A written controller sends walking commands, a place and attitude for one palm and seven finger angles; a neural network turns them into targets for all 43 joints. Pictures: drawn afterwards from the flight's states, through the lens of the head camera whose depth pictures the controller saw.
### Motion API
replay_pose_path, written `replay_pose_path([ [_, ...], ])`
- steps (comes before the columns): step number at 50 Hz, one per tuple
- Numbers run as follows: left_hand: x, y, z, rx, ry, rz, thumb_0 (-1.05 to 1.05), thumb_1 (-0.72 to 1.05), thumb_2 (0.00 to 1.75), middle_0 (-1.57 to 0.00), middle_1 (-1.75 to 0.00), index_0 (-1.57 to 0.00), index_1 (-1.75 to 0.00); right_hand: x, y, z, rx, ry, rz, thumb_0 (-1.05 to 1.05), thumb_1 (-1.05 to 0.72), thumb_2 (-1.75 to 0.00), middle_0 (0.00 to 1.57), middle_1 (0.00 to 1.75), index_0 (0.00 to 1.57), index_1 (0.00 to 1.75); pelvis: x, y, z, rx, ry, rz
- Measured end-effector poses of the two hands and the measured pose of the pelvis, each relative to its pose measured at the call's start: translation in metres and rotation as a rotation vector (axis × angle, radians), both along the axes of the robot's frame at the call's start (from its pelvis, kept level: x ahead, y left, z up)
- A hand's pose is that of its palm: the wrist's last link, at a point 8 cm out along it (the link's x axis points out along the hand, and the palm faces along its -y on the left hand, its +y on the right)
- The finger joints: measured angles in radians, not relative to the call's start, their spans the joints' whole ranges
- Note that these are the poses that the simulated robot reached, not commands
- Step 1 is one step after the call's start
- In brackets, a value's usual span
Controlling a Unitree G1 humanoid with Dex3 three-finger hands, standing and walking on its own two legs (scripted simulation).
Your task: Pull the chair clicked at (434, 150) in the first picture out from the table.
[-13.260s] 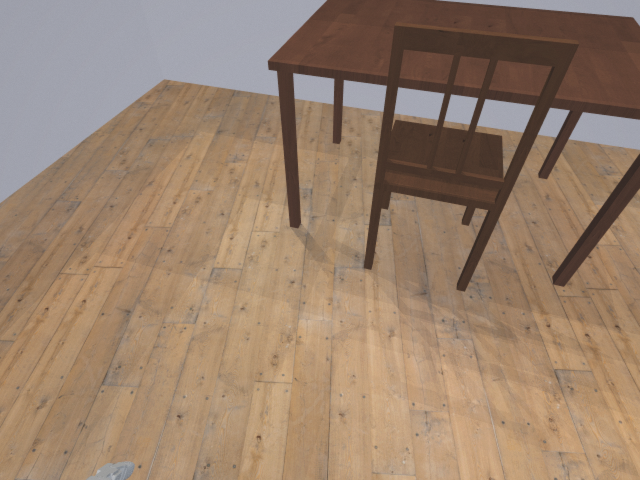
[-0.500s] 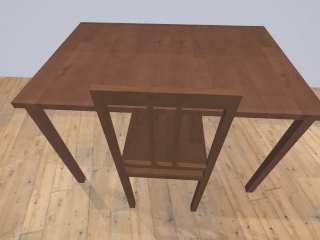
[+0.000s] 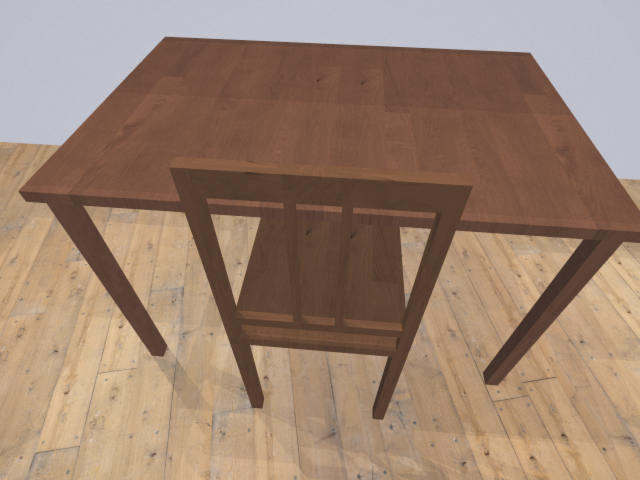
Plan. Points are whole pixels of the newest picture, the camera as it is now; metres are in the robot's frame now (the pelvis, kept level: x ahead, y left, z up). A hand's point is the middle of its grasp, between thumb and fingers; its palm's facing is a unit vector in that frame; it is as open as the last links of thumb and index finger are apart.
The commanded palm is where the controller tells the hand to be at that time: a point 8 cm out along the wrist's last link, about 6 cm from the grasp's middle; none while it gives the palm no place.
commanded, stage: come to a stop and stand still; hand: left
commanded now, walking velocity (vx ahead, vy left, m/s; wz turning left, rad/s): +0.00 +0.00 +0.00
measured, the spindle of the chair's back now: (294, 269) +0.47 +0.08 -0.07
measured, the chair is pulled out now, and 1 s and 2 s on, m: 0.00 0.00 0.00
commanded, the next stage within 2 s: look again from close up in 0.08 s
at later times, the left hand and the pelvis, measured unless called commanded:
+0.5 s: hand out of the picture -0.01 +0.16 -0.17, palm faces +0.04 -0.98 -0.19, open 7.4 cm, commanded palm none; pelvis +0.01 +0.00 +0.00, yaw +0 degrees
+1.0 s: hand out of the picture +0.00 +0.16 -0.17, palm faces +0.03 -0.98 -0.18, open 7.4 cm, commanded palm none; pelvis +0.01 -0.01 +0.00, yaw +0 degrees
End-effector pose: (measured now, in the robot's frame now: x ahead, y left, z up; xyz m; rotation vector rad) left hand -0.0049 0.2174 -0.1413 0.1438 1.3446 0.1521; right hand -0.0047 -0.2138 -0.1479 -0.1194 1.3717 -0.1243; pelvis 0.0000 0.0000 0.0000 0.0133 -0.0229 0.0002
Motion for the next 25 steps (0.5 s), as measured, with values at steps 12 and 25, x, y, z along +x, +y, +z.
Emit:
replay_pose_path([
  [12,-0.011,-0.01,-0.001,-0.018,0.053,0.024,0.0,0.91,0.9,-0.2,-0.3,-0.2,-0.3,0.016,-0.005,0.002,-0.014,0.003,0.013,0.01,-0.93,-0.9,0.2,0.3,0.2,0.29,0.009,-0.002,0.002,0.003,-0.002,0.001],
  [25,-0.007,-0.008,0.002,-0.006,0.055,0.021,0.0,0.91,0.9,-0.2,-0.3,-0.2,-0.3,0.022,-0.008,0.002,-0.015,0.002,0.015,0.01,-0.93,-0.9,0.2,0.3,0.2,0.29,0.012,-0.004,0.004,0.006,-0.002,-0.001],
])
